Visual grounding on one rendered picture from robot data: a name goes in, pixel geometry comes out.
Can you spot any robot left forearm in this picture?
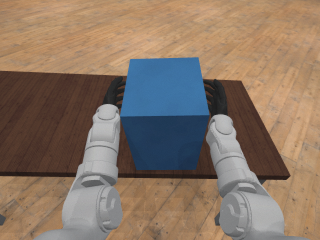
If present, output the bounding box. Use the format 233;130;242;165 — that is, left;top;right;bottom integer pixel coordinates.
62;104;121;224

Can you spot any carton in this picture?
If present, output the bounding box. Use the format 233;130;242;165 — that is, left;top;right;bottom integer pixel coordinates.
120;57;210;170

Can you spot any robot right hand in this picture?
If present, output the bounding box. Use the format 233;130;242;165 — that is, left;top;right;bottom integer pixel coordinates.
203;79;228;118

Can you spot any robot left hand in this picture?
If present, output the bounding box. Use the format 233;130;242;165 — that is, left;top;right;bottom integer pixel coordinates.
102;76;126;109

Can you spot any robot left upper arm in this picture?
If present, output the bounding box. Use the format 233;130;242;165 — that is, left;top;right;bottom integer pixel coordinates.
33;184;123;240

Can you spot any robot right forearm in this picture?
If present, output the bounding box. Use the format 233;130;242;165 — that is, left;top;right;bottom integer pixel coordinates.
206;114;285;222

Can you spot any robot right upper arm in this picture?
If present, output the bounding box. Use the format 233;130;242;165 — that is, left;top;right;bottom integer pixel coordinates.
219;190;311;240

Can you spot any table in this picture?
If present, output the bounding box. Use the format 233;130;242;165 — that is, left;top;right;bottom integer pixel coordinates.
0;71;291;226

